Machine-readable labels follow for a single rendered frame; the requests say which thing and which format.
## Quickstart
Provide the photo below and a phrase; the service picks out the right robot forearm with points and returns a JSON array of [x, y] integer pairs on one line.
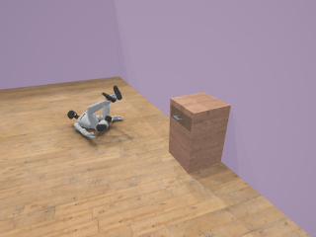
[[84, 132]]

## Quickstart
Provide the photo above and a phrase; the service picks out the handle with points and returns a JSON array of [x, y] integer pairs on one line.
[[176, 118]]

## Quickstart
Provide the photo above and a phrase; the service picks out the robot right upper arm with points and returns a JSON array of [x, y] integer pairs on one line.
[[78, 127]]

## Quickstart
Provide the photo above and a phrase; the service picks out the left robot hand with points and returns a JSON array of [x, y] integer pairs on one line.
[[117, 118]]

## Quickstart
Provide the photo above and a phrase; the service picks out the cabinet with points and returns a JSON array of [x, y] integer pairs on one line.
[[203, 146]]

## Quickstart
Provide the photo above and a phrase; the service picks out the right robot hand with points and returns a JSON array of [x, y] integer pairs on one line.
[[90, 135]]

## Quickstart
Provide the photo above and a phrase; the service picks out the robot left upper arm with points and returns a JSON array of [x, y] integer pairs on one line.
[[97, 116]]

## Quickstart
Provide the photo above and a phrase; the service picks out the humanoid robot torso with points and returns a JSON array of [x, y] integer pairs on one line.
[[84, 121]]

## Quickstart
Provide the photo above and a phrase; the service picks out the right robot thigh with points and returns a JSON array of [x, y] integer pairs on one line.
[[94, 122]]

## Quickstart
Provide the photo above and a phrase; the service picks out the drawer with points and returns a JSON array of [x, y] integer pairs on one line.
[[186, 121]]

